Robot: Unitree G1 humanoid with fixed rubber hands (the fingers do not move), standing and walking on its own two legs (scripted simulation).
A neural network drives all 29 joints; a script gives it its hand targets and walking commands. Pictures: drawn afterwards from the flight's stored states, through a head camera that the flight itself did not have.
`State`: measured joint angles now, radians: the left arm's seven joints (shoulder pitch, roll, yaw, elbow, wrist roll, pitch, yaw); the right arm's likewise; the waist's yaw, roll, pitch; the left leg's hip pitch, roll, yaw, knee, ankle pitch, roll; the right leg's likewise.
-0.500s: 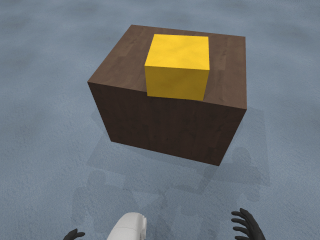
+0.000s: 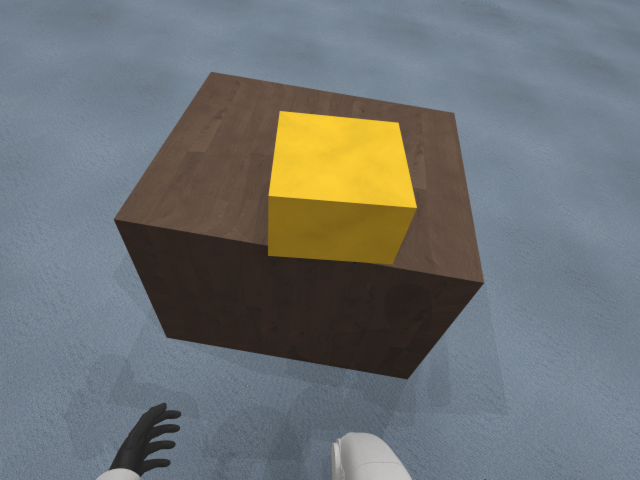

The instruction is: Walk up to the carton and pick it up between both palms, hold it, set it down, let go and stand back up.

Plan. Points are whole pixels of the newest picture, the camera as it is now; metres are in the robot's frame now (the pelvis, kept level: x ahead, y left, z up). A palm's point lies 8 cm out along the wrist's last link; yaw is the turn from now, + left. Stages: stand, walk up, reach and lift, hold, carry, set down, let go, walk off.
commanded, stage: walk up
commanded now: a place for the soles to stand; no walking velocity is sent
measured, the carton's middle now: (335, 186) +0.67 -0.08 -0.09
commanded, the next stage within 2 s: none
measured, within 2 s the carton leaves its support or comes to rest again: neither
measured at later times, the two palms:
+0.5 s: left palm (156, 404) +0.23 +0.20 -0.09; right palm (472, 379) +0.26 -0.27 -0.10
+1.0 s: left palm (183, 366) +0.29 +0.18 -0.13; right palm (458, 351) +0.31 -0.26 -0.10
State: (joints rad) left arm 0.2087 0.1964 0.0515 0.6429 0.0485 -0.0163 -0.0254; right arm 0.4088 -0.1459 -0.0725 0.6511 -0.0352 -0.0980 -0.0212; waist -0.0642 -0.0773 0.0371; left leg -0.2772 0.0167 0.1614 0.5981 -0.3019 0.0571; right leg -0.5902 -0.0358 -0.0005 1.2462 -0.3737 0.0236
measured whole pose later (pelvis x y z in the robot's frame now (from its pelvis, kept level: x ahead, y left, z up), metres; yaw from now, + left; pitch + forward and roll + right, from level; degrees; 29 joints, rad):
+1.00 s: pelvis +0.14 -0.03 -0.02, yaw -2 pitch +0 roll +2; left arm 0.15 0.18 0.02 0.64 0.01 0.05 0.02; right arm 0.11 -0.14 -0.03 0.56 -0.03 0.00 -0.04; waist -0.02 -0.05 0.12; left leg -0.51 0.06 0.14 0.70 -0.18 0.02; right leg -0.36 -0.02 -0.02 0.86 -0.56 0.04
